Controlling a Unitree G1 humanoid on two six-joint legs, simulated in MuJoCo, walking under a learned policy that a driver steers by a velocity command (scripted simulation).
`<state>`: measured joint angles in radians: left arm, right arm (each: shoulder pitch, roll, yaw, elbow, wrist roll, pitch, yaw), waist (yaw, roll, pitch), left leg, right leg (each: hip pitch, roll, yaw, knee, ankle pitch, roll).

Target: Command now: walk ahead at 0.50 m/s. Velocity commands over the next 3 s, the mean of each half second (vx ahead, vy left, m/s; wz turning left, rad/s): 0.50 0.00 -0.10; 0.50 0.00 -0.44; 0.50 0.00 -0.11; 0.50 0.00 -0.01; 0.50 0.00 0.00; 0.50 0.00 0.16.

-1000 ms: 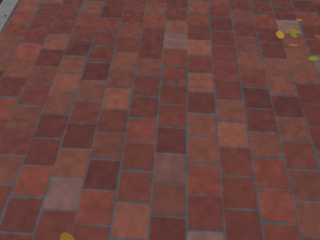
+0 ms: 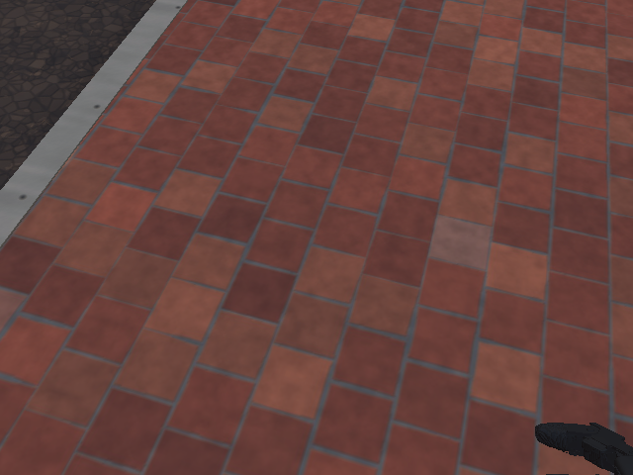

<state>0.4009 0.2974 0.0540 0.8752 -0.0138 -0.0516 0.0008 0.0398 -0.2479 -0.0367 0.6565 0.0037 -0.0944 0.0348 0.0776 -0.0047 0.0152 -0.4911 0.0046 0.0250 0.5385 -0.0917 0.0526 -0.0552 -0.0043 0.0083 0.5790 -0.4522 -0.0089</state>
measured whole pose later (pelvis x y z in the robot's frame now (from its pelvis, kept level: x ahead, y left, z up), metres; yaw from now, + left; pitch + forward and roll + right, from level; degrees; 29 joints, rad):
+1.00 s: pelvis +0.54 -0.06 +0.01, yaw -19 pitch +2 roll -1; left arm 0.38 0.29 0.07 0.76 -0.02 -0.04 0.01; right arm 0.04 -0.27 -0.03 0.70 0.00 -0.11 0.03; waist 0.09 0.03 0.00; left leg -0.49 0.01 -0.05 0.47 0.00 0.00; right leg -0.06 0.10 0.18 0.41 -0.38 -0.06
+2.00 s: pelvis +1.03 -0.25 +0.02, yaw -20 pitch +2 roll -2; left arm 0.39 0.28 0.06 0.86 -0.02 -0.07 -0.01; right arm 0.05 -0.26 -0.03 0.75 0.01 -0.07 0.04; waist 0.09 0.04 0.01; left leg -0.60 0.08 -0.02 0.55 0.03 0.01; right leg 0.03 0.05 -0.03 0.23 -0.30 -0.03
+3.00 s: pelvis +1.52 -0.46 +0.02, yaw -14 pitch +1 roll -2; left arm 0.31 0.26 0.05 0.91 0.01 -0.09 0.00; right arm 0.15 -0.28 -0.06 0.83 0.02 -0.05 0.02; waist 0.06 0.04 0.01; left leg -0.69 0.10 -0.06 0.72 0.07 0.01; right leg 0.04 0.06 -0.16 0.18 -0.23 -0.05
